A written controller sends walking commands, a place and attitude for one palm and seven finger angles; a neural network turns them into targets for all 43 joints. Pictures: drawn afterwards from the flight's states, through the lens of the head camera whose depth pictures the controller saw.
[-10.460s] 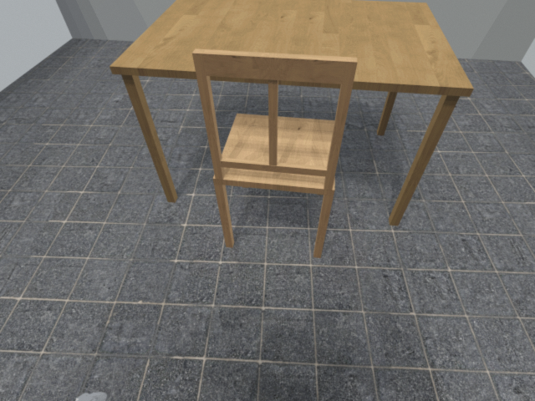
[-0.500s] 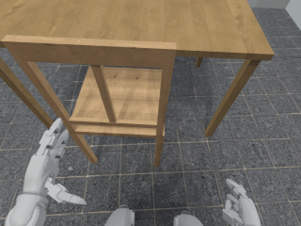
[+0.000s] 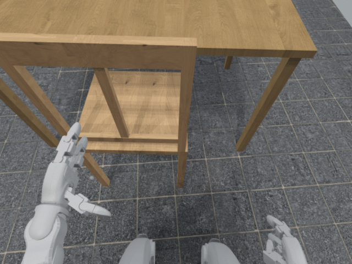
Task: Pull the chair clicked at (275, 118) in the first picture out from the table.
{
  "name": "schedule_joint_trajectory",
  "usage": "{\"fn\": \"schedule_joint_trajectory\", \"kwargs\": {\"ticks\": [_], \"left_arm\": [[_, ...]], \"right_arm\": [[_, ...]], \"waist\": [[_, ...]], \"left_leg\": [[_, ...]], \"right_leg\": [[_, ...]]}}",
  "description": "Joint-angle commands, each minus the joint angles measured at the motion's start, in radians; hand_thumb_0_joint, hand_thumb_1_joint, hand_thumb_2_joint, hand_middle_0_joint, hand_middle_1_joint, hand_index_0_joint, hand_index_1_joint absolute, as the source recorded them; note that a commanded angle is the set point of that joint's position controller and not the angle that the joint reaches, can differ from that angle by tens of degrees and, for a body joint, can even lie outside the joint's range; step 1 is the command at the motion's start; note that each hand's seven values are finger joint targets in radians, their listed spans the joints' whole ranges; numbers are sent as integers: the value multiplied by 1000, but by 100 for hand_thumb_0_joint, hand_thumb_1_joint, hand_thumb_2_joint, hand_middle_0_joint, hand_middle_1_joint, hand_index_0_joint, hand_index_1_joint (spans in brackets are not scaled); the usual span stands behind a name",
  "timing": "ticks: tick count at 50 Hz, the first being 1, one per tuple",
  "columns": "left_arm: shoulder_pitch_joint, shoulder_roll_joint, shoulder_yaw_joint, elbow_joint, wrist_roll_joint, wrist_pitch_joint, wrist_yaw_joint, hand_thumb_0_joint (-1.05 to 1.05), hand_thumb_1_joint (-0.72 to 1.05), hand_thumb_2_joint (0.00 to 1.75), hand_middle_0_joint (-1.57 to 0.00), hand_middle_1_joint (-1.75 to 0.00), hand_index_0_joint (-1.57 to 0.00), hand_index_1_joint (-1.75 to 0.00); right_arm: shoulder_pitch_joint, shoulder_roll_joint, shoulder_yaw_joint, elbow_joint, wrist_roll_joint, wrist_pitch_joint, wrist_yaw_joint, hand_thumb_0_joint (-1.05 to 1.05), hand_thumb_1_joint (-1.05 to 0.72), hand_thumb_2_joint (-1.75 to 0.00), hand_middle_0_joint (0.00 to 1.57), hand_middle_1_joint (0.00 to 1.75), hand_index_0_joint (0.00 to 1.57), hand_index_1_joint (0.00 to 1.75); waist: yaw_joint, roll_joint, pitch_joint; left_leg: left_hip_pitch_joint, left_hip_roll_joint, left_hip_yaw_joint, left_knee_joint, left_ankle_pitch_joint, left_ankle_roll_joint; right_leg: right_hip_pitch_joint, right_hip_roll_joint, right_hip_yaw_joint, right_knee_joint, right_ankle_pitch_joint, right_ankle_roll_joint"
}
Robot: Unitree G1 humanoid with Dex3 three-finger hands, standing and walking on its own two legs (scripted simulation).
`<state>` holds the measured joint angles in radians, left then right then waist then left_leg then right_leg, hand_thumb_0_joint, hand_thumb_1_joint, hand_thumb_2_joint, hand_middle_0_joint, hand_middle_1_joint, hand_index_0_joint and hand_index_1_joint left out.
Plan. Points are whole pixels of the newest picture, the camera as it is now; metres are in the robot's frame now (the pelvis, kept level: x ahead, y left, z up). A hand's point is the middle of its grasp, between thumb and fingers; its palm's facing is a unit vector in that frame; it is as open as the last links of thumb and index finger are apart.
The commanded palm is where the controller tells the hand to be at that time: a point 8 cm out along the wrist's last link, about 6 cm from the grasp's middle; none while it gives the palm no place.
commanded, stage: aim the fingers beside a spindle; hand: left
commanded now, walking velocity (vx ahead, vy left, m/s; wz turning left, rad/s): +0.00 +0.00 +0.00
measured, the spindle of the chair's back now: (114, 107) +0.51 +0.19 -0.01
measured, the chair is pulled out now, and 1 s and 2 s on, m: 0.00 0.00 0.00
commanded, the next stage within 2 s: push the fingers through the gap in 1.50 s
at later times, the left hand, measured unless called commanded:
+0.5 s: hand (103, 162) +0.33 +0.18 +0.01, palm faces -0.01 -1.00 -0.05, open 16.9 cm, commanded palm +0.31 +0.23 +0.01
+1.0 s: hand (111, 152) +0.37 +0.17 -0.01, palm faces -0.02 -1.00 -0.04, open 17.0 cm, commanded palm +0.34 +0.23 +0.00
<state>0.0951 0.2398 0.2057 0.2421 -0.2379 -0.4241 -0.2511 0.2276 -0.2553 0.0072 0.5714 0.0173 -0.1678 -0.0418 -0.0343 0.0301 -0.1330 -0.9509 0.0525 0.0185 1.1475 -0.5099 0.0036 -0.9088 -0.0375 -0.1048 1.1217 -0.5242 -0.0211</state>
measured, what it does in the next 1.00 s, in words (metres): stands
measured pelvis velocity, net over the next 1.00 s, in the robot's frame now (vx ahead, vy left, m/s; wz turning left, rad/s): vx -0.01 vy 0.01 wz -0.02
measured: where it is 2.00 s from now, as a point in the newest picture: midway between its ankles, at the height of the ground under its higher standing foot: outside the picture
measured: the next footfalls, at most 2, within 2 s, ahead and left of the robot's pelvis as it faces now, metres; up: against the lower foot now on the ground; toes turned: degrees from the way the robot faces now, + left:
none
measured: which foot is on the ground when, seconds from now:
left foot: down 0.00-1.00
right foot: down 0.00-1.00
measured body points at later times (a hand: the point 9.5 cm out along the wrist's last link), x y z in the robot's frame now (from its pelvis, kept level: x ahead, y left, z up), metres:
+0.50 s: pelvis +0.00 +0.00 -0.01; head +0.11 +0.01 +0.43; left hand +0.33 +0.23 +0.02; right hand +0.15 -0.25 -0.12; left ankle +0.02 +0.12 -0.65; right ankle +0.01 -0.11 -0.65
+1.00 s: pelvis -0.01 +0.01 -0.03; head +0.12 +0.01 +0.40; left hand +0.36 +0.22 +0.00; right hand +0.12 -0.25 -0.14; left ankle +0.02 +0.12 -0.65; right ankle +0.01 -0.11 -0.65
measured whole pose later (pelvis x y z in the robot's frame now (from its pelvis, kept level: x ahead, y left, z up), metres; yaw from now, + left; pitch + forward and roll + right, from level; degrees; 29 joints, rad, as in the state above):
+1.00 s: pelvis -0.01 +0.01 -0.03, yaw -1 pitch +23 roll -2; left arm -0.28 0.24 0.22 0.56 -0.18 -0.48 -0.19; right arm 0.22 -0.26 0.00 0.60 0.00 -0.07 -0.01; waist -0.06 0.02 -0.15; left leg -1.14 0.06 0.03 1.27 -0.54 0.01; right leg -1.10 -0.04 -0.09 1.25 -0.55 -0.02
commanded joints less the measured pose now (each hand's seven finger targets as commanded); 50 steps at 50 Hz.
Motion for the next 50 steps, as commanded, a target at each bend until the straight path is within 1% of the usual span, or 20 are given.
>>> {"fn": "schedule_joint_trajectory", "kwargs": {"ticks": [1, 3, 5, 7, 14, 16, 17, 21, 23, 25, 30, 33, 36, 39, 43, 44, 45, 48, 49, 50], "left_arm": [[-125, 150, 79, -169, -29, -83, -5, 0, -50, 30, -6, -8, -6, -8], [-175, 165, 87, -144, -27, -88, -9, 0, -50, 30, -6, -8, -6, -8], [-232, 140, 52, -133, -24, -89, -15, 0, -50, 30, -6, -8, -6, -8], [-253, 162, 68, -102, -20, -89, -11, 0, -50, 30, -6, -8, -6, -8], [-272, 151, 65, -89, -7, -85, 8, 0, -50, 30, -6, -8, -6, -8], [-298, 138, 56, -65, -4, -82, 17, 0, -50, 30, -6, -8, -6, -8], [-309, 174, 83, -58, 3, -87, 26, 0, -50, 30, -6, -8, -6, -8], [-324, 161, 83, -32, 10, -96, 39, 0, -50, 30, -6, -8, -6, -8], [-360, 148, 61, -35, 19, -106, 42, 0, -50, 30, -6, -8, -6, -8], [-396, 118, 30, -28, 17, -109, 40, 0, -50, 30, -6, -8, -6, -8], [-453, 150, 56, 16, 24, -115, 47, 0, -50, 30, -6, -8, -6, -8], [-452, 155, 64, 24, 29, -119, 50, 0, -50, 30, -6, -8, -6, -8], [-461, 153, 66, 34, 26, -119, 53, 0, -50, 30, -6, -8, -6, -8], [-514, 157, 67, 89, 34, -122, 55, 0, -50, 30, -6, -8, -6, -8], [-589, 165, 64, 97, 43, -137, 58, 0, -50, 30, -6, -8, -6, -8], [-596, 156, 56, 96, 41, -140, 58, 0, -50, 30, -6, -8, -6, -8], [-603, 129, 32, 113, 44, -137, 56, 0, -50, 30, -6, -8, -6, -8], [-587, 186, 79, 115, 46, -136, 60, 0, -50, 30, -6, -8, -6, -8], [-588, 164, 61, 93, 43, -135, 60, 0, -50, 30, -6, -8, -6, -8], [-548, 161, 72, 119, 40, -126, 61, 0, -50, 30, -6, -8, -6, -8]], "right_arm": [[-6, -133, -63, -130, 4, -47, -8, 0, -90, -90, 20, 30, 20, 30], [1, -140, -63, -119, 3, -44, -10, 0, -90, -90, 20, 30, 20, 30], [-2, -138, -62, -113, 3, -45, -10, 0, -90, -90, 20, 30, 20, 30], [5, -146, -63, -107, 4, -42, -13, 0, -90, -90, 20, 30, 20, 30], [11, -141, -67, -109, -1, -27, -3, 0, -90, -90, 20, 30, 20, 30], [14, -140, -67, -106, -1, -19, 0, 0, -90, -90, 20, 30, 20, 30], [16, -144, -67, -102, -2, -15, 0, 0, -90, -90, 20, 30, 20, 30], [17, -141, -68, -107, -5, 0, 7, 0, -90, -90, 20, 30, 20, 30], [17, -141, -67, -106, -6, 4, 8, 0, -90, -90, 20, 30, 20, 30], [19, -141, -68, -101, -7, 7, 9, 0, -90, -90, 20, 30, 20, 30], [25, -146, -68, -89, -9, 19, 8, 0, -90, -90, 20, 30, 20, 30], [29, -143, -69, -92, -10, 26, 10, 0, -90, -90, 20, 30, 20, 30], [33, -143, -72, -87, -10, 32, 14, 0, -90, -90, 20, 30, 20, 30], [36, -146, -69, -78, -9, 41, 14, 0, -90, -90, 20, 30, 20, 30], [43, -148, -72, -73, -12, 44, 13, 0, -90, -90, 20, 30, 20, 30], [42, -146, -70, -73, -13, 45, 15, 0, -90, -90, 20, 30, 20, 30], [44, -144, -70, -71, -13, 45, 17, 0, -90, -90, 20, 30, 20, 30], [47, -150, -71, -77, -12, 54, 19, 0, -90, -90, 20, 30, 20, 30], [47, -145, -70, -81, -12, 56, 22, 0, -90, -90, 20, 30, 20, 30], [47, -145, -71, -83, -11, 60, 23, 0, -90, -90, 20, 30, 20, 30]], "waist": [[3, 2, -313], [-9, -17, -310], [-19, 17, -298], [-22, -21, -306], [-3, 25, -372], [-12, -5, -361], [-9, -2, -357], [-7, -6, -366], [-13, 22, -372], [-28, -1, -378], [-25, 5, -381], [-14, 21, -418], [-19, -4, -431], [-33, -21, -395], [-38, 7, -425], [-32, 34, -434], [-43, 18, -425], [-24, 30, -456], [-21, 47, -465], [-20, 13, -458]], "left_leg": [[174, -45, -26, -130, 274, 18], [156, -41, -34, -122, 271, 19], [166, -42, -35, -119, 249, 18], [153, -39, -40, -113, 244, 22], [185, -38, -37, -107, 312, 16], [164, -40, -35, -100, 298, 17], [153, -37, -38, -99, 301, 17], [148, -39, -34, -92, 291, 15], [154, -37, -37, -88, 298, 13], [154, -37, -37, -76, 290, 16], [134, -37, -41, -68, 277, 14], [146, -37, -42, -62, 312, 13], [131, -36, -39, -52, 312, 14], [92, -36, -41, -41, 270, 15], [109, -35, -43, -28, 269, 15], [115, -37, -45, -31, 276, 13], [114, -37, -45, -27, 272, 14], [113, -36, -46, -28, 288, 13], [130, -37, -46, -32, 305, 12], [121, -38, -44, -34, 295, 12]], "right_leg": [[203, 23, 80, -158, 286, 6], [188, 24, 78, -148, 284, 7], [150, 23, 75, -147, 255, 5], [149, 27, 77, -144, 245, 5], [154, 24, 70, -113, 313, 3], [151, 24, 72, -113, 309, 6], [150, 25, 71, -106, 309, 3], [138, 26, 73, -98, 304, 3], [119, 26, 71, -88, 303, 1], [106, 26, 72, -88, 301, 4], [93, 26, 73, -77, 285, 1], [94, 26, 73, -60, 312, -2], [104, 26, 76, -58, 323, 2], [69, 28, 76, -52, 287, 2], [44, 27, 79, -45, 271, -1], [45, 26, 79, -40, 273, -3], [34, 28, 76, -42, 270, -2], [52, 27, 80, -32, 282, -5], [59, 27, 78, -33, 296, -5], [68, 29, 77, -40, 293, -3]]}}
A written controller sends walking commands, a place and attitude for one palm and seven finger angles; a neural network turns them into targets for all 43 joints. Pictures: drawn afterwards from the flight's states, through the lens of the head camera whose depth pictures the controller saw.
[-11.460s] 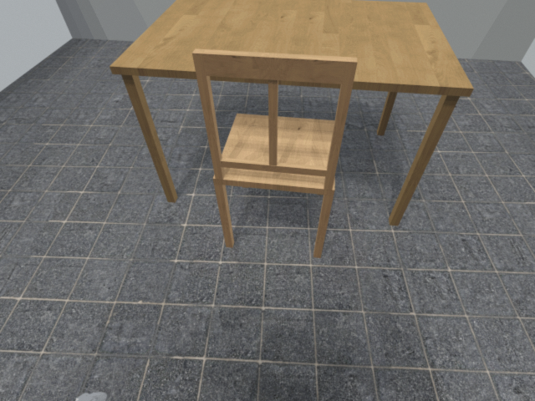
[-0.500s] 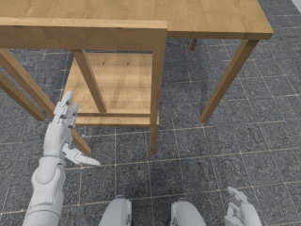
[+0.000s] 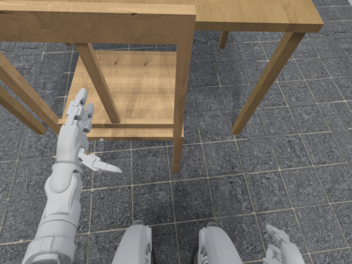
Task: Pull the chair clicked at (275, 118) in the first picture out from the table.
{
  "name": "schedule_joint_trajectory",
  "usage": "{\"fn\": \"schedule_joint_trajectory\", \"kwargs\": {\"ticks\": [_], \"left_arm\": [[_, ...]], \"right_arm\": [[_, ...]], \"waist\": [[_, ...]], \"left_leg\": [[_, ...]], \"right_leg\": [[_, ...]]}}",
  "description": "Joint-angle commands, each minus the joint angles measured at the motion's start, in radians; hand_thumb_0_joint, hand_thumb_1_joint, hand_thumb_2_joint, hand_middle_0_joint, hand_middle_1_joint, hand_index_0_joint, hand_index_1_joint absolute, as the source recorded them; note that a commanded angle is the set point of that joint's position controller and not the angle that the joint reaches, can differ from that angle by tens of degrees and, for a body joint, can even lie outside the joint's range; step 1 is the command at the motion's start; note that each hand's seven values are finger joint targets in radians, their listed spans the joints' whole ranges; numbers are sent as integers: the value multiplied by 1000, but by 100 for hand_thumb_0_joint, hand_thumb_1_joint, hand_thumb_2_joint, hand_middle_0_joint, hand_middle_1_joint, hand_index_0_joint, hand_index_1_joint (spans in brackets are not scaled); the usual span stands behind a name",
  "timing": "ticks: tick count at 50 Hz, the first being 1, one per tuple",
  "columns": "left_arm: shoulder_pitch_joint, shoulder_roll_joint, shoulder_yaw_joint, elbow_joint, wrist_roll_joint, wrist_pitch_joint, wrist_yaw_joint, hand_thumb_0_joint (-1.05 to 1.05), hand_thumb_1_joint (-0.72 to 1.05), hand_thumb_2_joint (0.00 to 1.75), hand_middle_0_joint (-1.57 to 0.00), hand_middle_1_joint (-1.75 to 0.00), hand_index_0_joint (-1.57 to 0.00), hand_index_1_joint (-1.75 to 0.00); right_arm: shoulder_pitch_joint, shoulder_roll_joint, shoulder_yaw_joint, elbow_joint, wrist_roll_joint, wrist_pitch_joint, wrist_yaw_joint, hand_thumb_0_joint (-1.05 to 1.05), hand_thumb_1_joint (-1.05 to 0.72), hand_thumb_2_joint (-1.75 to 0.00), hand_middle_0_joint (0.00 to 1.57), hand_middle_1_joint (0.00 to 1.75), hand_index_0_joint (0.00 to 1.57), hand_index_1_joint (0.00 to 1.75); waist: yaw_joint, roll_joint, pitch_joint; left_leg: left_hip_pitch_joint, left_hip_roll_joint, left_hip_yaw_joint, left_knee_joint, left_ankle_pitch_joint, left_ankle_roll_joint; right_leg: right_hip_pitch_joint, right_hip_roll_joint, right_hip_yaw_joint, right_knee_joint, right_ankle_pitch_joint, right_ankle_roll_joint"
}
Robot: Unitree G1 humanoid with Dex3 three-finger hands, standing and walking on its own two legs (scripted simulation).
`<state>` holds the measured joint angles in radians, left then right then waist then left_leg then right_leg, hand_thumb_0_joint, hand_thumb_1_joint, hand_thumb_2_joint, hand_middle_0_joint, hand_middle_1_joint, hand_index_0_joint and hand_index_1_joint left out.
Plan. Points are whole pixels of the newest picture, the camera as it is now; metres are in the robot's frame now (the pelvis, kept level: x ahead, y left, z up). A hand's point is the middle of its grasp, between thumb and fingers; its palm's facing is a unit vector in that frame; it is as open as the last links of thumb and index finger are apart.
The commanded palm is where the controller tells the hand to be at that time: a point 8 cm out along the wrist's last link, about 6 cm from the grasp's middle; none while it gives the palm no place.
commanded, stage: aim the fingers beside a spindle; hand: left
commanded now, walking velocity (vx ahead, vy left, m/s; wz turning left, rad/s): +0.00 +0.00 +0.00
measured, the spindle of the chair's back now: (102, 90) +0.51 +0.19 +0.02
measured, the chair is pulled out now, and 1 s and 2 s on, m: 0.00 0.00 0.00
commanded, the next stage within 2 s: push the fingers through the gap in 0.50 s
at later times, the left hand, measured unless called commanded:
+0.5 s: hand (98, 144) +0.37 +0.18 +0.02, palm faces +0.00 -1.00 -0.04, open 16.9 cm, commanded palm +0.34 +0.23 +0.02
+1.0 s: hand (104, 126) +0.41 +0.17 +0.02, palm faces +0.00 -1.00 -0.05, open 17.0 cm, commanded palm +0.38 +0.22 +0.02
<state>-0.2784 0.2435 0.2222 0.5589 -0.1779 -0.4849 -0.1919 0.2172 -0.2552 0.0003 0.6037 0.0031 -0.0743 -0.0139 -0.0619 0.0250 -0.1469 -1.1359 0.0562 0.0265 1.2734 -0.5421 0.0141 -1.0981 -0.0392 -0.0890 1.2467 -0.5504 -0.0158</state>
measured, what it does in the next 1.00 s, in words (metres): stands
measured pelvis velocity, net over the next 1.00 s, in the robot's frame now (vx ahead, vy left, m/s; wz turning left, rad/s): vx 0.00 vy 0.00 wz -0.01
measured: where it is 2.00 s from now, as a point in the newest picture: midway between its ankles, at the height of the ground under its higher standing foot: outside the picture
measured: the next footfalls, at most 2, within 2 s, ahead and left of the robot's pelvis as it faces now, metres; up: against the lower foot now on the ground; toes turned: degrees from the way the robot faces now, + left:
none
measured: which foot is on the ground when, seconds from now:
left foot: down 0.00-1.00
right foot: down 0.00-1.00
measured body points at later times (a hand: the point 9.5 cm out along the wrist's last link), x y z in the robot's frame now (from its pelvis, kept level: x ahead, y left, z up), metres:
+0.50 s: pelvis +0.00 +0.00 +0.00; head +0.12 +0.01 +0.43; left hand +0.36 +0.23 +0.02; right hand +0.14 -0.25 -0.11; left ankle +0.03 +0.11 -0.62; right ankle +0.02 -0.12 -0.62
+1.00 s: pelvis +0.00 +0.00 +0.00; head +0.13 +0.01 +0.43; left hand +0.40 +0.22 +0.03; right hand +0.11 -0.26 -0.12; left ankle +0.03 +0.11 -0.62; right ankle +0.02 -0.12 -0.62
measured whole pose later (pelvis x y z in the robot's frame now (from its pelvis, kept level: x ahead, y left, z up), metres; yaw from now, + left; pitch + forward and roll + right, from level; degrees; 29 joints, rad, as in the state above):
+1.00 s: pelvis +0.00 +0.00 +0.00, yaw +0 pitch +24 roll -2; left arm -0.42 0.27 0.25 0.68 -0.16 -0.47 -0.17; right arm 0.23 -0.25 0.01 0.61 0.00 -0.04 -0.01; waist -0.08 0.03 -0.15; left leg -1.16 0.06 0.03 1.28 -0.54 0.02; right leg -1.12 -0.03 -0.08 1.25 -0.55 -0.01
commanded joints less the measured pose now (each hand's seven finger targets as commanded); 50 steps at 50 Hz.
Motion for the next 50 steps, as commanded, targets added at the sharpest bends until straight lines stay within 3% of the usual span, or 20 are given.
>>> {"fn": "schedule_joint_trajectory", "kwargs": {"ticks": [1, 3, 5, 10, 14, 16, 21, 22, 25, 27, 30, 32, 33, 36, 38, 41, 42, 44, 47, 50], "left_arm": [[-183, 179, 74, -197, -23, -63, 4, 0, -50, 30, -6, -8, -6, -8], [-163, 190, 89, -180, -22, -61, 4, 0, -50, 30, -6, -8, -6, -8], [-184, 154, 51, -225, -25, -68, 2, 0, -50, 30, -6, -8, -6, -8], [-190, 151, 42, -221, -23, -80, 1, 0, -50, 30, -6, -8, -6, -8], [-209, 131, 14, -239, -21, -82, -2, 0, -50, 30, -6, -8, -6, -8], [-166, 142, 32, -235, -22, -76, 1, 0, -50, 30, -6, -8, -6, -8], [-152, 163, 63, -207, -21, -71, 10, 0, -50, 30, -6, -8, -6, -8], [-179, 188, 75, -221, -17, -78, 13, 0, -50, 30, -6, -8, -6, -8], [-178, 148, 41, -258, -20, -88, 12, 0, -50, 30, -6, -8, -6, -8], [-197, 127, 9, -265, -20, -89, 8, 0, -50, 30, -6, -8, -6, -8], [-190, 105, -16, -249, -16, -72, 8, 0, -50, 30, -6, -8, -6, -8], [-256, 119, -12, -219, -9, -65, 15, 0, -50, 30, -6, -8, -6, -8], [-272, 149, 20, -215, -4, -66, 22, 0, -50, 30, -6, -8, -6, -8], [-306, 155, 31, -186, 1, -66, 34, 0, -50, 30, -6, -8, -6, -8], [-342, 179, 45, -173, 10, -71, 39, 0, -50, 30, -6, -8, -6, -8], [-331, 179, 55, -140, 7, -67, 40, 0, -50, 30, -6, -8, -6, -8], [-343, 188, 62, -108, 7, -62, 38, 0, -50, 30, -6, -8, -6, -8], [-365, 195, 68, -99, 9, -63, 31, 0, -50, 30, -6, -8, -6, -8], [-402, 194, 66, -62, 5, -59, 23, 0, -50, 30, -6, -8, -6, -8], [-383, 208, 88, -54, 0, -61, 16, 0, -50, 30, -6, -8, -6, -8]], "right_arm": [[59, -149, -64, -114, 4, -30, -6, 0, -90, -90, 20, 30, 20, 30], [60, -147, -61, -120, 6, -24, -5, 0, -90, -90, 20, 30, 20, 30], [56, -143, -62, -123, 6, -25, -2, 0, -90, -90, 20, 30, 20, 30], [60, -148, -65, -113, 7, -28, -5, 0, -90, -90, 20, 30, 20, 30], [62, -147, -65, -108, 6, -33, -5, 0, -90, -90, 20, 30, 20, 30], [61, -148, -67, -110, 5, -32, -4, 0, -90, -90, 20, 30, 20, 30], [49, -147, -62, -120, 5, -23, -2, 0, -90, -90, 20, 30, 20, 30], [50, -149, -63, -120, 7, -23, -5, 0, -90, -90, 20, 30, 20, 30], [47, -144, -63, -126, 4, -27, -4, 0, -90, -90, 20, 30, 20, 30], [51, -146, -63, -122, 6, -31, -5, 0, -90, -90, 20, 30, 20, 30], [53, -149, -66, -115, 6, -31, -5, 0, -90, -90, 20, 30, 20, 30], [58, -154, -63, -104, 6, -29, -10, 0, -90, -90, 20, 30, 20, 30], [58, -155, -65, -99, 5, -28, -11, 0, -90, -90, 20, 30, 20, 30], [59, -152, -60, -100, 2, -23, -13, 0, -90, -90, 20, 30, 20, 30], [65, -151, -58, -97, 0, -20, -12, 0, -90, -90, 20, 30, 20, 30], [74, -150, -58, -98, -1, -13, -8, 0, -90, -90, 20, 30, 20, 30], [80, -151, -57, -95, -1, -10, -9, 0, -90, -90, 20, 30, 20, 30], [82, -150, -58, -93, -1, -5, -8, 0, -90, -90, 20, 30, 20, 30], [95, -154, -58, -86, 2, 0, -6, 0, -90, -90, 20, 30, 20, 30], [106, -152, -61, -86, 1, 6, -3, 0, -90, -90, 20, 30, 20, 30]], "waist": [[5, -8, -441], [10, -6, -427], [1, 24, -440], [-11, 7, -409], [-12, 41, -411], [1, 34, -424], [2, -4, -387], [1, 21, -394], [3, 35, -427], [-14, 45, -419], [-15, 42, -409], [-31, 19, -387], [-22, 16, -395], [-19, 10, -406], [-14, 48, -426], [-10, 34, -454], [-21, 4, -443], [-16, 29, -452], [-33, 6, -445], [-20, 11, -471]], "left_leg": [[282, -41, -50, -157, 320, 4], [260, -43, -49, -160, 313, 5], [296, -42, -49, -163, 318, 4], [296, -39, -58, -165, 290, 3], [325, -38, -64, -166, 309, 2], [326, -38, -62, -166, 315, 0], [265, -44, -54, -164, 276, 3], [276, -41, -56, -162, 285, 3], [317, -41, -58, -163, 300, 1], [337, -37, -68, -165, 310, 1], [347, -36, -72, -165, 310, -2], [313, -37, -76, -157, 278, 2], [312, -37, -76, -158, 268, 0], [297, -42, -69, -155, 268, 2], [308, -42, -67, -150, 288, 0], [309, -42, -62, -148, 315, -1], [289, -42, -63, -143, 312, 3], [284, -43, -56, -143, 308, 0], [277, -41, -57, -139, 308, 6], [279, -43, -49, -140, 347, 4]], "right_leg": [[273, 31, 64, -164, 324, -6], [278, 32, 66, -163, 324, -6], [264, 32, 64, -168, 320, -6], [235, 35, 59, -175, 279, -7], [211, 33, 54, -170, 282, -11], [224, 33, 55, -170, 288, -12], [242, 34, 60, -172, 274, -8], [230, 35, 60, -164, 275, -12], [230, 35, 59, -167, 279, -11], [198, 37, 51, -163, 274, -13], [181, 34, 46, -168, 267, -12], [161, 36, 47, -164, 242, -10], [166, 35, 49, -163, 235, -11], [186, 35, 54, -164, 242, -11], [183, 34, 57, -156, 255, -13], [214, 37, 60, -157, 291, -12], [216, 40, 59, -155, 293, -10], [224, 37, 65, -156, 297, -9], [223, 40, 65, -162, 302, -8], [259, 39, 71, -162, 353, -7]]}}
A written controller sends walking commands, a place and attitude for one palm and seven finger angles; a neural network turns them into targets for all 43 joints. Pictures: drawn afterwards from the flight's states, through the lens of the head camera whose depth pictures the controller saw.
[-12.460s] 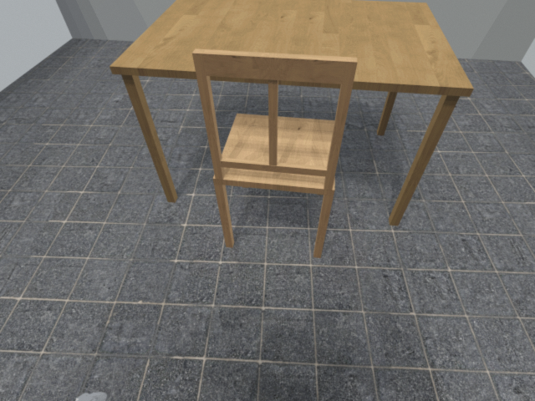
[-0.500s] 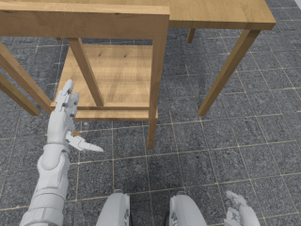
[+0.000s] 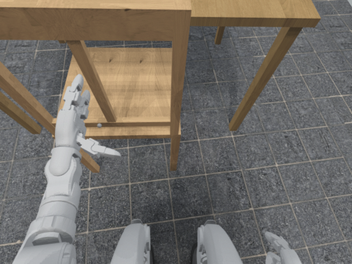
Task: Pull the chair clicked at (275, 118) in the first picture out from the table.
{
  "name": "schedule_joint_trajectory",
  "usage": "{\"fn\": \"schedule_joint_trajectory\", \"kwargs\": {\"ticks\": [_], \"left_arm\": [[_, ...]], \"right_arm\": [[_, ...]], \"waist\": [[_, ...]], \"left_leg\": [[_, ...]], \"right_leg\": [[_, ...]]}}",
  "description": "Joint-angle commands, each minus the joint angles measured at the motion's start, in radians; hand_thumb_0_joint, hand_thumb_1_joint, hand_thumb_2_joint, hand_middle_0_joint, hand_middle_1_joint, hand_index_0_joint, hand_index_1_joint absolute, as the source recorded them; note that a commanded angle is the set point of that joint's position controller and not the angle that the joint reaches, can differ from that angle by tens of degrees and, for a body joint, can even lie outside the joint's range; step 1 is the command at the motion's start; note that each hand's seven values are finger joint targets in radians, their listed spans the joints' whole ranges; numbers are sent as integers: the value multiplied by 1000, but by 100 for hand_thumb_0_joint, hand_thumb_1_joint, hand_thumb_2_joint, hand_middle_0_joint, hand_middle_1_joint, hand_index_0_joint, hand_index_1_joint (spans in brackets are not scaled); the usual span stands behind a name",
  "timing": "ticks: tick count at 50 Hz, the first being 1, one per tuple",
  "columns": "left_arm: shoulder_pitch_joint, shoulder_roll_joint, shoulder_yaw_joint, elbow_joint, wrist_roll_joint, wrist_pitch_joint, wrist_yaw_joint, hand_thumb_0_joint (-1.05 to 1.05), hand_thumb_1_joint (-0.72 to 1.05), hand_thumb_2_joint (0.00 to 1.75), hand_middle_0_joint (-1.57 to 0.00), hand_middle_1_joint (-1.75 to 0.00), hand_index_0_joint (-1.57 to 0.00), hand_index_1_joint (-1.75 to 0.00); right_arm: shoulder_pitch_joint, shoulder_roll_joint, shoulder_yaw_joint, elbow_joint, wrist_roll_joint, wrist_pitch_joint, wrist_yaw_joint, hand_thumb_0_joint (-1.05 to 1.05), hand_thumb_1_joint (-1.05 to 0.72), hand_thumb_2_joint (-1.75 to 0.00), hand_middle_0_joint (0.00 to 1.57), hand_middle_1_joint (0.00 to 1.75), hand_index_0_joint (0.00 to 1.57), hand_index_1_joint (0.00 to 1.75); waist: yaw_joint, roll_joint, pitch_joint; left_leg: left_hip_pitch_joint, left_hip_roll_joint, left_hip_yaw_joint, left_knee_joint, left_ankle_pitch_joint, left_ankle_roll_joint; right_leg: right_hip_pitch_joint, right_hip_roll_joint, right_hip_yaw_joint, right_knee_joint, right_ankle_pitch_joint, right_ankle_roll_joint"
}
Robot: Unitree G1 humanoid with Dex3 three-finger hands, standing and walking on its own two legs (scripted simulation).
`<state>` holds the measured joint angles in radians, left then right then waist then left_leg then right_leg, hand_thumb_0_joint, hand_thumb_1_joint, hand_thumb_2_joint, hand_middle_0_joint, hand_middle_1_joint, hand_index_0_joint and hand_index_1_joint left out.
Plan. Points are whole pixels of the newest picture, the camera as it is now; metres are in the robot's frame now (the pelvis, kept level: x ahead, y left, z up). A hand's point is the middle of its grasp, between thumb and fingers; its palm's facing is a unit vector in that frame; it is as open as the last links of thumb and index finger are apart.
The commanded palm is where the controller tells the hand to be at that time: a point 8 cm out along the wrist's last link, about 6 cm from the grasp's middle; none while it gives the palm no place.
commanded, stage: push the fingers through the gap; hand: left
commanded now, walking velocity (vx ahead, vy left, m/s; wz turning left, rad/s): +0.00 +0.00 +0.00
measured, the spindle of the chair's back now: (97, 88) +0.51 +0.19 +0.02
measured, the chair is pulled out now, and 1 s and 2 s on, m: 0.00 0.00 0.00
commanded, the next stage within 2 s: hook a spindle and tug to test in 1.20 s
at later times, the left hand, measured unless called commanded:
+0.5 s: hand (101, 107) +0.46 +0.17 +0.02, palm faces +0.02 -1.00 -0.03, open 17.0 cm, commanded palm +0.43 +0.23 +0.02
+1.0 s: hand (102, 95) +0.49 +0.18 +0.02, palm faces +0.02 -1.00 -0.03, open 17.0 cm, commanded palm +0.46 +0.22 +0.02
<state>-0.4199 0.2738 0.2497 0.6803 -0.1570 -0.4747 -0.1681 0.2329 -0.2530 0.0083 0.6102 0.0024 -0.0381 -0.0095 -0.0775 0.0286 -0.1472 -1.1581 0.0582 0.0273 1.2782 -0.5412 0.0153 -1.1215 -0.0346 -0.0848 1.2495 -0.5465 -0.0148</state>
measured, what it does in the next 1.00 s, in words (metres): stands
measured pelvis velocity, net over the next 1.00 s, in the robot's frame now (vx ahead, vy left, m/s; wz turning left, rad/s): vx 0.00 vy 0.01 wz -0.03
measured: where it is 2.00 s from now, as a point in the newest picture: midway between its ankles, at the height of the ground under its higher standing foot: outside the picture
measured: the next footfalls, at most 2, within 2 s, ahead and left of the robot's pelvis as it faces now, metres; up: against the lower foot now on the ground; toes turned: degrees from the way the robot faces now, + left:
none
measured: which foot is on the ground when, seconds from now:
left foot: down 0.00-1.00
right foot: down 0.00-1.00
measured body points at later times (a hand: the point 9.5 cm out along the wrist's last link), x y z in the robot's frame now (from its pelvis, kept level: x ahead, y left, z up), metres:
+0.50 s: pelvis +0.00 +0.00 +0.00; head +0.15 +0.01 +0.42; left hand +0.45 +0.23 +0.03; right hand +0.07 -0.26 -0.12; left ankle +0.03 +0.11 -0.62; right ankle +0.02 -0.12 -0.62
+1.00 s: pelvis +0.00 +0.01 -0.01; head +0.16 +0.02 +0.41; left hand +0.48 +0.23 +0.02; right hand +0.03 -0.26 -0.13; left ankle +0.03 +0.11 -0.62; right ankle +0.02 -0.12 -0.62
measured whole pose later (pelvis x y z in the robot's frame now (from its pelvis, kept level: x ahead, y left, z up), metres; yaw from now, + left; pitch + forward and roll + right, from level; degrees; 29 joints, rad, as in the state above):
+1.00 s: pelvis +0.00 +0.01 -0.01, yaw -2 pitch +28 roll -3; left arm -0.74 0.39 0.38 1.01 -0.09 -0.51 -0.18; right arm 0.30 -0.26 0.02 0.63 -0.03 0.07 0.02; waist -0.15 0.03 -0.14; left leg -1.24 0.07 0.03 1.30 -0.55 0.03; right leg -1.20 -0.02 -0.08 1.25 -0.53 0.00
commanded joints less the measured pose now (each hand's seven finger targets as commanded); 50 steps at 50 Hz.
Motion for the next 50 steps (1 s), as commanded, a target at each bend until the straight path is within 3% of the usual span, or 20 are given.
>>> {"fn": "schedule_joint_trajectory", "kwargs": {"ticks": [1, 7, 9, 12, 14, 15, 17, 20, 22, 24, 27, 29, 32, 34, 38, 41, 42, 43, 47, 50], "left_arm": [[-265, 188, 64, -167, -21, -73, -10, 0, -50, 30, -6, -8, -6, -8], [-349, 208, 71, -128, -12, -94, -15, 0, -50, 30, -6, -8, -6, -8], [-390, 209, 69, -88, -10, -94, -19, 0, -50, 30, -6, -8, -6, -8], [-425, 250, 101, -85, -8, -104, -22, 0, -50, 30, -6, -8, -6, -8], [-426, 235, 90, -52, -3, -102, -24, 0, -50, 30, -6, -8, -6, -8], [-455, 216, 72, -42, -1, -101, -25, 0, -50, 30, -6, -8, -6, -8], [-492, 246, 94, -19, 3, -102, -22, 0, -50, 30, -6, -8, -6, -8], [-496, 249, 105, 1, 5, -102, -18, 0, -50, 30, -6, -8, -6, -8], [-513, 273, 123, 54, 11, -99, -18, 0, -50, 30, -6, -8, -6, -8], [-550, 299, 138, 28, 18, -110, -17, 0, -50, 30, -6, -8, -6, -8], [-580, 268, 112, 59, 17, -111, -22, 0, -50, 30, -6, -8, -6, -8], [-630, 289, 120, 58, 28, -117, -20, 0, -50, 30, -6, -8, -6, -8], [-653, 301, 131, 122, 32, -109, -17, 0, -50, 30, -6, -8, -6, -8], [-687, 302, 130, 114, 39, -113, -17, 0, -50, 30, -6, -8, -6, -8], [-686, 324, 153, 124, 43, -114, -14, 0, -50, 30, -6, -8, -6, -8], [-678, 331, 156, 159, 52, -104, -14, 0, -50, 30, -6, -8, -6, -8], [-693, 310, 139, 162, 48, -103, -15, 0, -50, 30, -6, -8, -6, -8], [-663, 339, 169, 165, 51, -102, -13, 0, -50, 30, -6, -8, -6, -8], [-669, 324, 152, 125, 45, -108, -9, 0, -50, 30, -6, -8, -6, -8], [-654, 330, 160, 89, 48, -114, -2, 0, -50, 30, -6, -8, -6, -8]], "right_arm": [[94, -154, -68, -87, 2, -28, -8, 0, -90, -90, 20, 30, 20, 30], [114, -159, -70, -69, -2, -23, -8, 0, -90, -90, 20, 30, 20, 30], [120, -161, -69, -58, -3, -19, -7, 0, -90, -90, 20, 30, 20, 30], [130, -165, -70, -57, -6, -17, -8, 0, -90, -90, 20, 30, 20, 30], [132, -162, -68, -58, -6, -12, -4, 0, -90, -90, 20, 30, 20, 30], [135, -162, -69, -53, -7, -10, -4, 0, -90, -90, 20, 30, 20, 30], [147, -168, -69, -46, -9, -6, -5, 0, -90, -90, 20, 30, 20, 30], [149, -167, -68, -49, -13, 2, -1, 0, -90, -90, 20, 30, 20, 30], [158, -169, -65, -44, -14, 8, -2, 0, -90, -90, 20, 30, 20, 30], [160, -170, -65, -48, -18, 14, 1, 0, -90, -90, 20, 30, 20, 30], [169, -169, -63, -45, -19, 19, 3, 0, -90, -90, 20, 30, 20, 30], [175, -173, -64, -39, -22, 25, 5, 0, -90, -90, 20, 30, 20, 30], [188, -177, -62, -30, -24, 33, 5, 0, -90, -90, 20, 30, 20, 30], [191, -177, -61, -33, -28, 39, 6, 0, -90, -90, 20, 30, 20, 30], [205, -178, -61, -34, -32, 53, 11, 0, -90, -90, 20, 30, 20, 30], [211, -179, -59, -36, -32, 67, 14, 0, -90, -90, 20, 30, 20, 30], [215, -179, -59, -36, -33, 69, 15, 0, -90, -90, 20, 30, 20, 30], [217, -181, -60, -41, -31, 74, 16, 0, -90, -90, 20, 30, 20, 30], [218, -181, -60, -44, -32, 85, 20, 0, -90, -90, 20, 30, 20, 30], [215, -178, -64, -46, -32, 89, 23, 0, -90, -90, 20, 30, 20, 30]], "waist": [[-12, -3, -458], [-25, 46, -457], [-37, 26, -441], [-31, 41, -489], [-29, 51, -473], [-43, 48, -469], [-49, 41, -475], [-41, 57, -487], [-54, 15, -462], [-40, 67, -500], [-64, 47, -492], [-60, 90, -508], [-80, 56, -487], [-73, 89, -518], [-71, 93, -548], [-71, 81, -520], [-86, 72, -521], [-67, 69, -529], [-78, 82, -537], [-64, 102, -556]], "left_leg": [[286, -45, -48, -142, 338, 4], [314, -42, -55, -139, 339, 2], [300, -42, -56, -135, 324, 4], [302, -43, -55, -128, 344, 7], [308, -43, -56, -135, 343, 3], [313, -41, -57, -132, 341, 5], [311, -39, -62, -127, 339, 7], [314, -42, -58, -126, 348, 5], [279, -40, -60, -120, 334, 10], [301, -40, -61, -120, 353, 6], [311, -37, -67, -115, 361, 9], [343, -34, -76, -116, 372, 3], [317, -33, -77, -107, 355, 9], [331, -35, -80, -105, 370, 7], [355, -31, -83, -99, 417, 6], [328, -31, -81, -103, 403, 7], [336, -30, -85, -103, 407, 9], [332, -29, -82, -103, 408, 7], [355, -28, -85, -109, 423, 7], [376, -28, -83, -114, 437, 3]], "right_leg": [[288, 35, 71, -167, 352, -6], [233, 38, 65, -161, 324, -9], [229, 39, 67, -167, 313, -7], [251, 38, 71, -157, 334, -9], [240, 39, 67, -160, 326, -10], [222, 38, 64, -162, 322, -7], [213, 41, 62, -157, 314, -8], [216, 40, 64, -158, 322, -7], [215, 44, 65, -156, 317, -6], [218, 41, 66, -147, 327, -8], [192, 46, 61, -147, 326, -7], [162, 45, 54, -141, 313, -10], [150, 49, 54, -144, 302, -7], [150, 47, 54, -137, 307, -8], [156, 50, 51, -133, 342, -9], [159, 52, 50, -136, 336, -9], [148, 54, 47, -133, 336, -8], [161, 53, 47, -133, 338, -9], [161, 56, 47, -137, 349, -9], [175, 56, 46, -141, 359, -10]]}}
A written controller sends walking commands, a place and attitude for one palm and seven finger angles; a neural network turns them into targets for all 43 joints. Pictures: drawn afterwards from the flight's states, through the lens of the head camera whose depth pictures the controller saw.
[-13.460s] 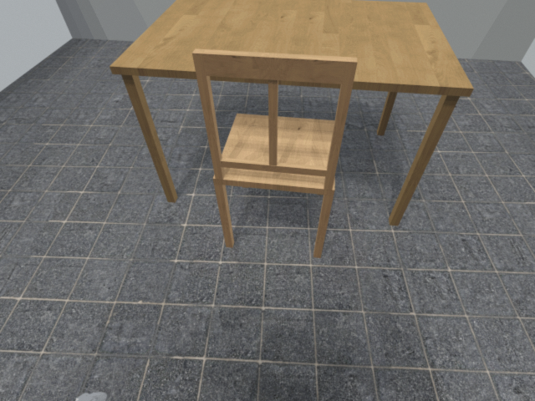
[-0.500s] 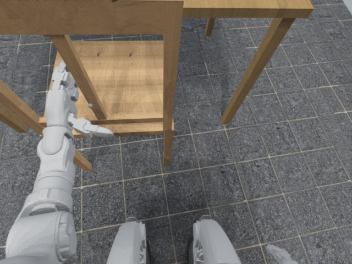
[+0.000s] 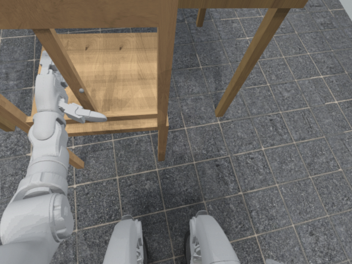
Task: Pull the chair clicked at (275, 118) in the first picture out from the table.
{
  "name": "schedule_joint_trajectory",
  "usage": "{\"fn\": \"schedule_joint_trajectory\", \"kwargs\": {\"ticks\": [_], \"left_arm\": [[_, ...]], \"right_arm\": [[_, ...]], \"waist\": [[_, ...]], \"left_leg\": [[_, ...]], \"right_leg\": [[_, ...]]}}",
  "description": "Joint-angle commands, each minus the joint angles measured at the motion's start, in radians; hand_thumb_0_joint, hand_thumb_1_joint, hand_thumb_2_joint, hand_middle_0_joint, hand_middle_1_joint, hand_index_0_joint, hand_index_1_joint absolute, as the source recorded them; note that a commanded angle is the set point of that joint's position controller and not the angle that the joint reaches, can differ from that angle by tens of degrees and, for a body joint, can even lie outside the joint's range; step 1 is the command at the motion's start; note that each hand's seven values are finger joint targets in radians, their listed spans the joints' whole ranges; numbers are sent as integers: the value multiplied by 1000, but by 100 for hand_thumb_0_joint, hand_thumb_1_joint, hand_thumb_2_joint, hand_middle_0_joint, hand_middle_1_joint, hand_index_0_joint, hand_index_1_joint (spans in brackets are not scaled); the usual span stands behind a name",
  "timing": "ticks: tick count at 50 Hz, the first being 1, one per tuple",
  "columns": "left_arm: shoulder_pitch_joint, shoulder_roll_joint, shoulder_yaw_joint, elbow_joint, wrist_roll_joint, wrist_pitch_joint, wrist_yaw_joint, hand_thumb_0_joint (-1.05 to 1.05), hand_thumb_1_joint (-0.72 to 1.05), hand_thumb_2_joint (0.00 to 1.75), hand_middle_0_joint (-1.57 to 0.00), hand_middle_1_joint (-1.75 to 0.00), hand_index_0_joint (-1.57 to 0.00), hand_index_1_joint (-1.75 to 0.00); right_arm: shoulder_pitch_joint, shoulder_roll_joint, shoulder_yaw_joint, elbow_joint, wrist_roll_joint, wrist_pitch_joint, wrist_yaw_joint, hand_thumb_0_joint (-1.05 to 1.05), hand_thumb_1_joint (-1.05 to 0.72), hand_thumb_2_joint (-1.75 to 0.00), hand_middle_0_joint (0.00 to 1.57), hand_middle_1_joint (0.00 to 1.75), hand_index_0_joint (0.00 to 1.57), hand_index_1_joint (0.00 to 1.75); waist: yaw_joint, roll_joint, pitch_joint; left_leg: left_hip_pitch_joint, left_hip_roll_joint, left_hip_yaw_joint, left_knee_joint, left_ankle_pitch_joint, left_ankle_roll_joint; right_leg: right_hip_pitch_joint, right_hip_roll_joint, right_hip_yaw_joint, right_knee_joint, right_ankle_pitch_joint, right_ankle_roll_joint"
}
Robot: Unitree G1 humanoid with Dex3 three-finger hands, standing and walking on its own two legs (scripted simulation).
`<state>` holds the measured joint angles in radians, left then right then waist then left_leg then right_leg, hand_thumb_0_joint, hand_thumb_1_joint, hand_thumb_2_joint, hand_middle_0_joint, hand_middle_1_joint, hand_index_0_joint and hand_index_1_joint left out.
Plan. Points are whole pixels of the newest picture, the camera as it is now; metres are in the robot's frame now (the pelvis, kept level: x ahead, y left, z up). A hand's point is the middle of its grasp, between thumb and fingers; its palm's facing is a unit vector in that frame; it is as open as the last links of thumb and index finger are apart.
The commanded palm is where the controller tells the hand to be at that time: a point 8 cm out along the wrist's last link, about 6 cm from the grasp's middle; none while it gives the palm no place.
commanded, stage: push the fingers through the gap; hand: left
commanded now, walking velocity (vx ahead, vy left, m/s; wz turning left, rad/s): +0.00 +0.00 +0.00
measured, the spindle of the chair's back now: (75, 82) +0.50 +0.20 +0.03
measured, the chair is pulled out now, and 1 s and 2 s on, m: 0.00 0.00 0.04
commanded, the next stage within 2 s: hook a spindle and tug to test in 0.20 s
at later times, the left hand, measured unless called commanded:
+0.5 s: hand (81, 94) +0.47 +0.18 +0.03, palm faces +0.05 -1.00 -0.03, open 16.6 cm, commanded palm +0.45 +0.22 +0.03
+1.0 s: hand (83, 94) +0.47 +0.18 +0.03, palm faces +0.05 -1.00 -0.03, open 8.8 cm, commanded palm +0.45 +0.22 +0.03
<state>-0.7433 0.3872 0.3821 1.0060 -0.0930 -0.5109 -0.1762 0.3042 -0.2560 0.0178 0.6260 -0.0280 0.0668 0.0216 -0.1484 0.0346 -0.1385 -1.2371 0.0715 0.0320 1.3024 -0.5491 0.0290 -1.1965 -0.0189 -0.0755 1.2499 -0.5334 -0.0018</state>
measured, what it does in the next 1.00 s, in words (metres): stands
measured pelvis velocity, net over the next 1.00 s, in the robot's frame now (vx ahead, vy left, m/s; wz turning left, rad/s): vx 0.00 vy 0.00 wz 0.01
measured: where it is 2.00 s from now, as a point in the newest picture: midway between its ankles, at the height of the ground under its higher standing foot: outside the picture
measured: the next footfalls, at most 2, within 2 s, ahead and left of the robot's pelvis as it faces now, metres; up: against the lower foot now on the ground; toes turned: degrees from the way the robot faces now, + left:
none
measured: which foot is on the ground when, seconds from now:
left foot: down 0.00-1.00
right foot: down 0.00-1.00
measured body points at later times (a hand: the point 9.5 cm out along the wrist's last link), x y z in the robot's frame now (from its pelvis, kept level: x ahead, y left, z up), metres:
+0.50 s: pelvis +0.00 +0.00 +0.00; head +0.15 +0.02 +0.43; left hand +0.47 +0.23 +0.03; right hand +0.06 -0.27 -0.12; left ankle +0.02 +0.10 -0.62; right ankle +0.02 -0.12 -0.62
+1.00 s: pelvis +0.00 +0.00 +0.00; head +0.16 +0.02 +0.43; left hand +0.47 +0.23 +0.03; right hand +0.05 -0.27 -0.12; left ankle +0.02 +0.10 -0.62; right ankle +0.02 -0.12 -0.62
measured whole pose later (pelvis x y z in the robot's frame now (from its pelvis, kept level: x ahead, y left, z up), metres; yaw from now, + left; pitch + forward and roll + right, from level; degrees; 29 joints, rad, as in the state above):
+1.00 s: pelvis +0.00 +0.00 +0.00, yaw +0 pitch +27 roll -3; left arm -0.71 0.36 0.35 0.99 -0.10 -0.53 -0.16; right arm 0.29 -0.25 0.02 0.63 -0.02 0.07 0.02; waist -0.14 0.03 -0.14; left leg -1.22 0.07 0.02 1.29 -0.55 0.02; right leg -1.17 -0.02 -0.08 1.24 -0.53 -0.01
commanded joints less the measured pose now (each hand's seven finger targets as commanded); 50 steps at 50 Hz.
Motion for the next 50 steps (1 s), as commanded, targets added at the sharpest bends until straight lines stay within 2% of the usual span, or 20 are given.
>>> {"fn": "schedule_joint_trajectory", "kwargs": {"ticks": [1, 2, 7, 9, 11, 15, 17, 19, 22, 23, 27, 30, 32, 35, 38, 40, 42, 43, 47, 50], "left_arm": [[-312, 211, 23, -216, -16, -74, 7, 0, -50, 30, -6, -8, -6, -8], [-333, 208, 15, -207, -14, -76, 10, 0, -50, 30, -6, -8, -6, -8], [-378, 183, -16, -253, -11, -97, 21, 0, -50, 30, -6, -8, -6, -8], [-355, 168, -16, -212, -13, -91, 24, 0, -50, 30, -6, -8, -6, -8], [-321, 197, 9, -190, -10, -88, 23, 0, -50, 30, -6, -8, -6, -8], [-322, 183, -4, -190, -8, -91, 20, 0, -50, 30, -6, -8, -6, -8], [-328, 160, -21, -220, -18, -98, 16, 0, -50, 30, -10, -19, -10, -19], [-307, 195, 8, -203, -18, -96, 16, 0, -50, 30, -13, -30, -13, -30], [-344, 143, -38, -197, -16, -96, 11, 0, -50, 30, -18, -46, -18, -46], [-357, 180, -12, -197, -13, -99, 15, 0, -50, 30, -20, -52, -20, -52], [-376, 167, -25, -200, -13, -101, 21, 0, -50, 30, -27, -74, -27, -74], [-377, 197, -3, -186, -6, -99, 24, 0, -50, 30, -32, -90, -32, -90], [-398, 157, -35, -209, -12, -102, 21, 0, -39, 35, -36, -101, -36, -101], [-355, 218, 21, -177, -15, -89, 19, 0, -22, 42, -41, -118, -41, -118], [-321, 230, 30, -203, -13, -89, 11, 0, -5, 49, -46, -134, -46, -134], [-332, 180, -4, -213, -23, -85, 9, 0, 6, 54, -50, -145, -50, -145], [-310, 185, 3, -227, -30, -86, 6, 0, 17, 59, -50, -145, -50, -145], [-298, 202, 15, -231, -27, -86, 7, 0, 23, 61, -50, -145, -50, -145], [-373, 148, -41, -222, -25, -89, 14, 0, 45, 71, -50, -145, -50, -145], [-366, 176, -11, -209, -19, -94, 26, 0, 62, 78, -50, -145, -50, -145]], "right_arm": [[142, -175, -71, -63, 0, -14, -7, 0, -90, -90, 20, 30, 20, 30], [146, -178, -71, -56, 0, -13, -9, 0, -90, -90, 20, 30, 20, 30], [142, -176, -74, -51, -2, -15, -9, 0, -90, -90, 20, 30, 20, 30], [138, -175, -75, -43, -2, -14, -8, 0, -90, -90, 20, 30, 20, 30], [137, -177, -72, -48, -2, -10, -8, 0, -90, -90, 20, 30, 20, 30], [128, -173, -70, -59, -1, -5, -6, 0, -90, -90, 20, 30, 20, 30], [125, -171, -72, -65, -1, -8, -4, 0, -90, -90, 20, 30, 20, 30], [124, -174, -71, -62, 0, -5, -5, 0, -90, -90, 20, 30, 20, 30], [119, -170, -70, -60, 2, -7, -5, 0, -90, -90, 20, 30, 20, 30], [120, -177, -73, -55, 2, -6, -8, 0, -90, -90, 20, 30, 20, 30], [123, -175, -71, -52, -1, -10, -11, 0, -90, -90, 20, 30, 20, 30], [120, -175, -68, -53, -1, -10, -12, 0, -90, -90, 20, 30, 20, 30], [121, -169, -68, -56, -3, -14, -10, 0, -90, -90, 20, 30, 20, 30], [124, -174, -67, -56, -2, -10, -11, 0, -90, -90, 20, 30, 20, 30], [123, -170, -64, -69, 1, -11, -10, 0, -90, -90, 20, 30, 20, 30], [120, -165, -67, -66, 2, -12, -7, 0, -90, -90, 20, 30, 20, 30], [127, -169, -68, -68, 2, -14, -8, 0, -90, -90, 20, 30, 20, 30], [126, -171, -69, -67, 3, -14, -8, 0, -90, -90, 20, 30, 20, 30], [129, -169, -71, -49, 4, -18, -11, 0, -90, -90, 20, 30, 20, 30], [129, -174, -70, -45, -1, -20, -11, 0, -90, -90, 20, 30, 20, 30]], "waist": [[5, 87, -547], [-11, 71, -526], [-13, 120, -547], [-16, 94, -523], [-5, 72, -514], [-6, 78, -502], [-8, 89, -531], [0, 73, -520], [-22, 71, -499], [-16, 83, -495], [-23, 85, -516], [-13, 82, -522], [-21, 105, -540], [-7, 59, -533], [9, 83, -554], [-6, 71, -536], [-6, 56, -547], [7, 81, -554], [-30, 81, -496], [-13, 85, -516]], "left_leg": [[441, -42, -86, -142, 425, -11], [439, -39, -91, -143, 414, -10], [495, -38, -99, -149, 432, -15], [482, -39, -98, -146, 429, -14], [438, -44, -88, -147, 407, -12], [427, -45, -83, -149, 404, -11], [451, -45, -85, -144, 417, -10], [423, -46, -82, -144, 411, -11], [422, -46, -85, -141, 378, -8], [428, -44, -85, -141, 372, -11], [438, -45, -89, -137, 381, -10], [413, -48, -85, -134, 376, -10], [439, -47, -88, -133, 392, -8], [377, -51, -75, -126, 381, -4], [382, -50, -71, -133, 400, -7], [395, -49, -73, -133, 396, -5], [396, -48, -73, -135, 404, -4], [409, -47, -75, -139, 408, -9], [427, -43, -86, -146, 367, -8], [425, -47, -86, -141, 370, -10]], "right_leg": [[251, 41, 37, -148, 333, -22], [230, 42, 34, -146, 320, -22], [204, 42, 30, -146, 310, -26], [204, 41, 28, -153, 312, -24], [240, 41, 33, -154, 316, -23], [245, 40, 37, -154, 321, -23], [242, 42, 39, -149, 332, -24], [263, 40, 41, -150, 339, -22], [225, 41, 39, -152, 305, -21], [213, 39, 39, -153, 294, -22], [213, 40, 38, -148, 297, -22], [238, 39, 43, -147, 302, -22], [224, 39, 42, -144, 310, -23], [281, 39, 52, -148, 332, -18], [303, 38, 54, -140, 358, -21], [287, 40, 51, -152, 350, -18], [300, 41, 51, -149, 362, -19], [289, 39, 49, -148, 355, -21], [222, 41, 39, -159, 297, -20], [229, 40, 39, -155, 291, -22]]}}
